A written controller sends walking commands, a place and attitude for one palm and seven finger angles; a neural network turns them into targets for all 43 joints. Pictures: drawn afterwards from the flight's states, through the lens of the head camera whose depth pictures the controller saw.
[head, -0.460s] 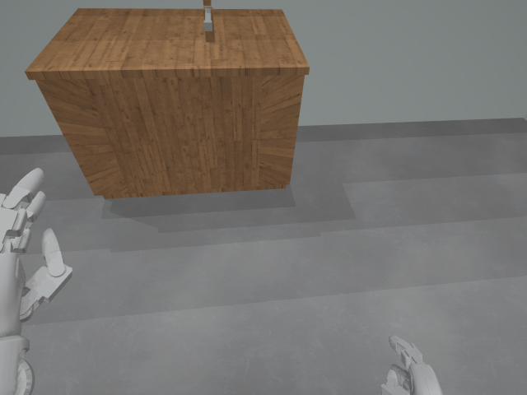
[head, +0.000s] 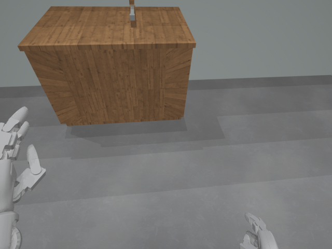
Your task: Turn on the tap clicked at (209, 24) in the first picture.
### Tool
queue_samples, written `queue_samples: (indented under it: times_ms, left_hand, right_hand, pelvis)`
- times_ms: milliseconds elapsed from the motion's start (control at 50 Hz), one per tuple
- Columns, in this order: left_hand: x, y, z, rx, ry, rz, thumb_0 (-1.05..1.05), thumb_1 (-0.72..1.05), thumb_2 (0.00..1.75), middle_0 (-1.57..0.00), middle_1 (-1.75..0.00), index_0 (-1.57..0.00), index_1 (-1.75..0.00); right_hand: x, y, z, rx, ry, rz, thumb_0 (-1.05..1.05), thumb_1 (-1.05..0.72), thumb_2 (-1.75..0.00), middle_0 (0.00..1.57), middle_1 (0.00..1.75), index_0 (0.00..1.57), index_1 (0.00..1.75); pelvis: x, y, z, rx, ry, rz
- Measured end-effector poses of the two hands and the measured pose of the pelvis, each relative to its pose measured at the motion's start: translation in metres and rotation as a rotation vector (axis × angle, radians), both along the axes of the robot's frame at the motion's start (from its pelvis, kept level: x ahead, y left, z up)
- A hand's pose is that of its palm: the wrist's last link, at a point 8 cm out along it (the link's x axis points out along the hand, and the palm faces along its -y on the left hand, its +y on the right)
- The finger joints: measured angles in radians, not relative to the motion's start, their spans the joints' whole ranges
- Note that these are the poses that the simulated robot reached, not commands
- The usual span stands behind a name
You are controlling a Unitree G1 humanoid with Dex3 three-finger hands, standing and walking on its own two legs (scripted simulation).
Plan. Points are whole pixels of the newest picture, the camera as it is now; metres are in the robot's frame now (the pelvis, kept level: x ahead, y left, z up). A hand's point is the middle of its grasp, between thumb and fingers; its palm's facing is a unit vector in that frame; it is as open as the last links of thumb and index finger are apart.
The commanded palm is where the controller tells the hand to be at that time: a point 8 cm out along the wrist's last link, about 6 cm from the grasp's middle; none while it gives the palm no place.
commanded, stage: walk to a spot facing it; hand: left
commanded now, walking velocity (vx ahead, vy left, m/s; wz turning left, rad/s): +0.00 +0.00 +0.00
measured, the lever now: (132, 17) +1.24 +0.27 +0.06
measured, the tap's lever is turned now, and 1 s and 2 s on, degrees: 0 0 0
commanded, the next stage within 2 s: turn to face it in 1.96 s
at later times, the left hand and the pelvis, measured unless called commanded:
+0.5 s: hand (40, 150) +0.26 +0.27 +0.15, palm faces +0.50 -0.80 -0.34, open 7.4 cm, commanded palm +0.20 +0.30 +0.18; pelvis +0.06 +0.01 -0.02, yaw +4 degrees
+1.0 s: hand (88, 98) +0.40 +0.22 +0.17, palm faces +0.50 -0.72 -0.48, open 7.4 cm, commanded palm +0.33 +0.26 +0.18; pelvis +0.22 -0.04 -0.02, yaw +11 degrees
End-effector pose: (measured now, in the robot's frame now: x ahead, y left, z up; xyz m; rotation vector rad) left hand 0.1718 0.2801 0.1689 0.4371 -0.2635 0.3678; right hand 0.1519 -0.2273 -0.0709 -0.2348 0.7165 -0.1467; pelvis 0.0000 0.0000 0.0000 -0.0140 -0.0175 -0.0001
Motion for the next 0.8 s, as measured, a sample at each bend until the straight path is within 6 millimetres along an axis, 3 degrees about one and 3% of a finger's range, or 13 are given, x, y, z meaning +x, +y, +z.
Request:
queue_samples:
  times_ms: [240, 420, 560, 680, 800]
  left_hand:
    - [0.001, 0.0, 0.0, 0.012, -0.012, 0.027, 0.02, 0.89, 0.9, -0.21, -0.3, -0.21, -0.3]
    - [0.022, 0.011, -0.005, 0.022, -0.071, 0.072, 0.02, 0.89, 0.9, -0.21, -0.3, -0.21, -0.3]
    - [0.062, 0.028, -0.002, 0.042, -0.054, 0.082, 0.02, 0.89, 0.9, -0.21, -0.3, -0.21, -0.3]
    - [0.103, 0.009, 0.017, 0.076, -0.036, 0.019, 0.02, 0.89, 0.9, -0.2, -0.3, -0.21, -0.3]
    - [0.147, -0.008, 0.017, 0.155, 0.019, 0.031, 0.02, 0.89, 0.9, -0.21, -0.3, -0.21, -0.3]
  right_hand:
    - [0.0, -0.005, -0.009, -0.013, 0.021, -0.01, 0.01, -0.9, -0.9, 0.21, 0.3, 0.21, 0.3]
    - [0.02, -0.007, -0.03, -0.039, 0.108, 0.011, 0.01, -0.91, -0.9, 0.2, 0.3, 0.21, 0.3]
    - [0.059, 0.015, -0.028, -0.004, 0.107, 0.006, 0.01, -0.91, -0.9, 0.2, 0.3, 0.21, 0.3]
    - [0.098, 0.029, -0.018, 0.068, 0.102, 0.034, 0.01, -0.9, -0.9, 0.2, 0.3, 0.21, 0.3]
    - [0.15, 0.014, -0.035, 0.082, 0.105, 0.055, 0.01, -0.9, -0.9, 0.21, 0.3, 0.21, 0.3]
  pelvis:
    - [0.008, -0.002, -0.005, -0.004, 0.01, 0.026]
    - [0.041, 0.001, -0.017, -0.003, 0.011, 0.083]
    - [0.077, 0.012, -0.013, 0.01, 0.014, 0.075]
    - [0.114, 0.003, 0.001, -0.015, 0.032, 0.071]
    - [0.164, -0.017, -0.008, -0.014, 0.02, 0.09]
